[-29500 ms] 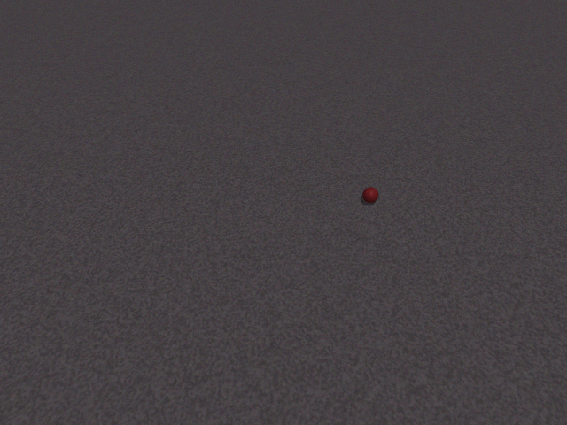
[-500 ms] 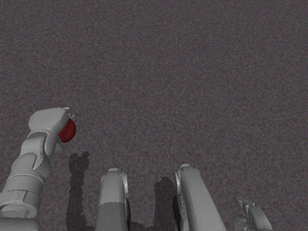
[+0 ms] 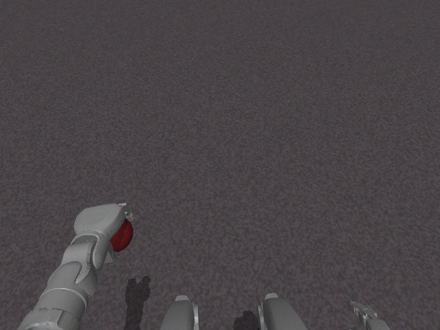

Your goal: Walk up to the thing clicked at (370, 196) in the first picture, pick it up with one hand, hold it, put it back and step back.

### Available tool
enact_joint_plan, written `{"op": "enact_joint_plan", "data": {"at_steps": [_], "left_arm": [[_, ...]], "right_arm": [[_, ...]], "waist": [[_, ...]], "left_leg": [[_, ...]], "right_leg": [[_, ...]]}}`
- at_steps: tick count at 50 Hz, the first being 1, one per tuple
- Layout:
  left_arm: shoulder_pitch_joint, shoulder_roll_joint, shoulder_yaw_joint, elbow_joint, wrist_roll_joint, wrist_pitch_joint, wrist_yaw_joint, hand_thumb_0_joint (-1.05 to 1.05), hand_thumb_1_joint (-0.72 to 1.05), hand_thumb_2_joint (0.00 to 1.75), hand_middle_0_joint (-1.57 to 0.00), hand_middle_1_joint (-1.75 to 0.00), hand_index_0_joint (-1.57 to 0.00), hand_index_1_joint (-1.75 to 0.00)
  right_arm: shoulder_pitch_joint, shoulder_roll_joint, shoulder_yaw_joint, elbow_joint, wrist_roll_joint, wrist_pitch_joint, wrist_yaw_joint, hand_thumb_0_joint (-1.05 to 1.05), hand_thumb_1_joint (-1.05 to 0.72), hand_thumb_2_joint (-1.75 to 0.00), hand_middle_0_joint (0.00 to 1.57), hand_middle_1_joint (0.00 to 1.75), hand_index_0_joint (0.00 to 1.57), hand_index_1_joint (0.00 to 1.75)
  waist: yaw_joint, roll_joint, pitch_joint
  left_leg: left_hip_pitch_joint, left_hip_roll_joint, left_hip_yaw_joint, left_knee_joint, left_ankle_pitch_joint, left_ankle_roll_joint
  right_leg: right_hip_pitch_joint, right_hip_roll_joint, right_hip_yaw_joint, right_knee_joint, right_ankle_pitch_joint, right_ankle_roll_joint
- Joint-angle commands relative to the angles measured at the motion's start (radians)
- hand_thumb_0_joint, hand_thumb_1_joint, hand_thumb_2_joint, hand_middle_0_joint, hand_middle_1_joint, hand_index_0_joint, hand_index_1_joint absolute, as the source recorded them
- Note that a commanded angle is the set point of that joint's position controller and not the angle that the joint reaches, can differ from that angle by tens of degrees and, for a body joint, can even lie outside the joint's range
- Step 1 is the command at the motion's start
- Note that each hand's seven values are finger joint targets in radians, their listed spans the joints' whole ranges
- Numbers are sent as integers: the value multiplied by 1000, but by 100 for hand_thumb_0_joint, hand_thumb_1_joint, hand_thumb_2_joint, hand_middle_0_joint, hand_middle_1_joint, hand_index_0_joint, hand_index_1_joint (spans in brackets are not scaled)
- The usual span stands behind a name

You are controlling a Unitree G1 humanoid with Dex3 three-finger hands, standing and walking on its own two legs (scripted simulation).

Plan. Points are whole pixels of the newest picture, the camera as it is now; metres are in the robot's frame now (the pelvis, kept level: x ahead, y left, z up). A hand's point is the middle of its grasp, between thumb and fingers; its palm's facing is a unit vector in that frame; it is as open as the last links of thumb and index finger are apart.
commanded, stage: lift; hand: left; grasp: from above
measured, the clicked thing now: (113, 233) +0.35 +0.24 -0.09
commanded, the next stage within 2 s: hold in 0.34 s
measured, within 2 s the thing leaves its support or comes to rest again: neither
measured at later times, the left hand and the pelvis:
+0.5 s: hand (104, 215) +0.35 +0.23 +0.00, palm faces -0.45 -0.09 -0.89, open 9.9 cm; pelvis +0.04 +0.00 +0.07, yaw +0 degrees
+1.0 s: hand (97, 207) +0.35 +0.22 +0.04, palm faces -0.45 -0.07 -0.89, open 9.9 cm; pelvis +0.05 +0.00 +0.08, yaw -1 degrees
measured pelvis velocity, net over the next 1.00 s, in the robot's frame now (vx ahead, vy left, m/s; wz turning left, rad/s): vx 0.05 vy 0.00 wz -0.01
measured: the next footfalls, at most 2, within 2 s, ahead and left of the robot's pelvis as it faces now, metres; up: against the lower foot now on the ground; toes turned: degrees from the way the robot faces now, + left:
none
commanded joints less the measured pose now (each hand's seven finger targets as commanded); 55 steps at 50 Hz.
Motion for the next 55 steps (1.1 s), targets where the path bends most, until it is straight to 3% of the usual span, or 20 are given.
{"op": "enact_joint_plan", "data": {"at_steps": [1,3,5,6,9,13,22,27,31,34,37,38,42,48,55], "left_arm": [[-344,213,90,-174,9,10,76,0,59,79,-88,-91,-93,-86],[-319,180,66,-139,9,23,80,0,58,79,-87,-90,-92,-86],[-293,191,81,-122,9,31,86,0,59,78,-87,-90,-92,-85],[-306,168,58,-129,3,35,83,0,59,78,-88,-91,-93,-85],[-261,165,64,-105,-5,46,72,0,59,80,-88,-92,-93,-87],[-266,151,49,-119,-17,46,55,0,61,81,-90,-92,-95,-87],[-285,161,59,-178,10,29,51,0,61,87,-91,-93,-95,-89],[-304,167,53,-170,25,28,47,0,57,84,-88,-91,-92,-87],[-267,143,36,-160,16,35,19,0,56,86,-87,-93,-91,-88],[-268,150,40,-211,2,33,-3,0,57,87,-87,-94,-91,-90],[-236,135,30,-189,2,32,-26,0,55,84,-86,-92,-91,-87],[-243,155,41,-222,5,28,-31,0,57,85,-88,-91,-92,-87],[-240,144,34,-237,5,26,-45,0,58,83,-87,-93,-92,-88],[-255,169,58,-285,14,18,-46,0,56,89,-87,-94,-91,-90],[-243,153,51,-292,7,24,-51,0,52,85,-83,-95,-88,-90]], "right_arm": [[25,-148,-61,-81,-5,-42,-11,0,-90,-90,20,30,20,30],[27,-141,-59,-76,-4,-44,-9,0,-90,-90,20,30,20,30],[33,-144,-62,-71,-2,-42,-9,0,-90,-90,20,30,20,30],[34,-140,-62,-73,-3,-43,-8,0,-90,-90,20,30,20,30],[40,-142,-69,-72,-4,-40,-5,0,-90,-90,20,30,20,30],[36,-140,-69,-84,-3,-36,-3,0,-90,-90,20,30,20,30],[33,-144,-75,-85,-1,-20,1,0,-90,-90,20,30,20,30],[21,-151,-79,-88,1,-10,4,0,-90,-90,20,30,20,30],[14,-150,-79,-95,4,-3,9,0,-90,-90,20,30,20,30],[-3,-149,-77,-111,9,2,9,0,-90,-90,20,30,20,30],[-13,-146,-73,-118,10,5,6,0,-90,-90,20,30,20,30],[-21,-152,-76,-129,12,8,6,0,-90,-90,20,30,20,30],[-30,-149,-70,-141,12,14,5,0,-90,-90,20,30,20,30],[-38,-148,-69,-143,12,18,2,0,-90,-90,20,30,20,30],[-65,-143,-63,-156,15,23,3,0,-90,-90,20,30,20,30]], "waist": [[-6,68,-311],[-4,54,-286],[8,28,-283],[0,33,-283],[14,11,-282],[13,-1,-255],[18,15,-265],[13,12,-221],[25,9,-216],[38,13,-203],[31,-11,-179],[43,4,-186],[41,-24,-167],[44,-11,-209],[51,0,-163]], "left_leg": [[368,-43,18,-278,67,11],[396,-43,13,-309,108,9],[419,-47,23,-327,154,11],[430,-48,23,-337,176,11],[468,-50,28,-364,245,13],[516,-53,34,-412,273,15],[632,-55,46,-478,386,13],[660,-56,51,-519,365,12],[693,-53,50,-543,409,11],[694,-59,57,-567,385,12],[694,-55,54,-576,400,13],[708,-55,57,-582,403,11],[709,-57,59,-592,382,19],[753,-59,64,-592,444,21],[755,-59,65,-639,364,18]], "right_leg": [[192,46,-6,-262,94,-50],[225,47,-9,-286,131,-50],[276,46,-4,-314,172,-48],[292,46,-2,-326,194,-46],[360,44,0,-360,258,-41],[412,40,3,-414,286,-38],[498,38,5,-474,386,-37],[509,37,5,-516,362,-39],[536,41,0,-528,391,-41],[569,38,7,-551,376,-41],[570,43,2,-555,383,-41],[574,42,3,-559,382,-43],[579,40,7,-576,371,-40],[610,37,11,-578,430,-35],[612,36,9,-611,345,-41]]}}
